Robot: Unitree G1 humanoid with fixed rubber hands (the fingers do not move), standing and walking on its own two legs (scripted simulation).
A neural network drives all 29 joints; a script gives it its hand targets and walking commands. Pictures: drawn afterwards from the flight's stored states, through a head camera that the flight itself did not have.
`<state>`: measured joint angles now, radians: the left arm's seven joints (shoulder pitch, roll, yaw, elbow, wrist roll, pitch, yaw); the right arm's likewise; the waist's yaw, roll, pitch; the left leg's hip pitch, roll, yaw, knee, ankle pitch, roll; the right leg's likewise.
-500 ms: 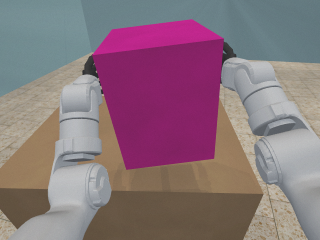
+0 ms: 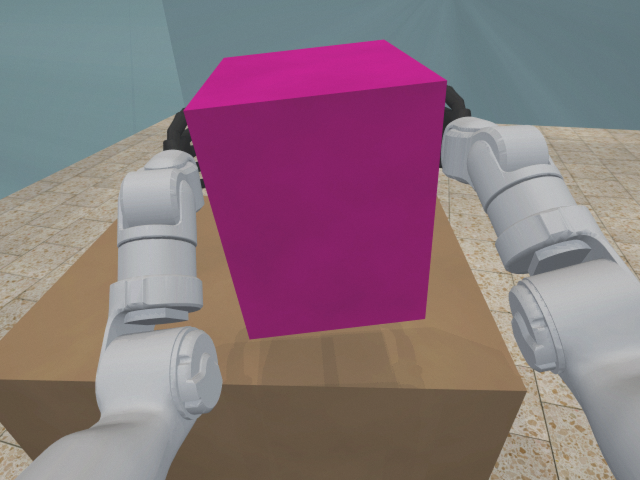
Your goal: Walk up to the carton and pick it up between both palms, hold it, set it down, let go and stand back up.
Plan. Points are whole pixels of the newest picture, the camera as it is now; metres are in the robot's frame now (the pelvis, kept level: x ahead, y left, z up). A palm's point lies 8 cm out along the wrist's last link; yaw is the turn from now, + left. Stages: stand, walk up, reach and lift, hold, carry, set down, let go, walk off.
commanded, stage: set down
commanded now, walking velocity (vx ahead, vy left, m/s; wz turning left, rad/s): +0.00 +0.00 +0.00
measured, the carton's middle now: (319, 182) +0.41 -0.01 +0.26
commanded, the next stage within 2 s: none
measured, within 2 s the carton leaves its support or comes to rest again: neither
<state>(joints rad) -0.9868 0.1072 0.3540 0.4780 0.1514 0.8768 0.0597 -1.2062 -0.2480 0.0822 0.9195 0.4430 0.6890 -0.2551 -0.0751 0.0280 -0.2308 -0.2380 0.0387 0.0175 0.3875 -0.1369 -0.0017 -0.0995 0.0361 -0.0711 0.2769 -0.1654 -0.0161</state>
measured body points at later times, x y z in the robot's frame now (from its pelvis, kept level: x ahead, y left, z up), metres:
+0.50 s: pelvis +0.01 -0.01 +0.00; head -0.05 +0.02 +0.45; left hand +0.43 +0.17 +0.27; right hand +0.42 -0.15 +0.26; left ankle +0.04 +0.11 -0.75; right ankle -0.01 -0.10 -0.75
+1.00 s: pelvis +0.01 +0.00 +0.00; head -0.04 +0.02 +0.45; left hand +0.44 +0.16 +0.26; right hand +0.43 -0.16 +0.24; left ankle +0.04 +0.11 -0.75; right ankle -0.01 -0.10 -0.75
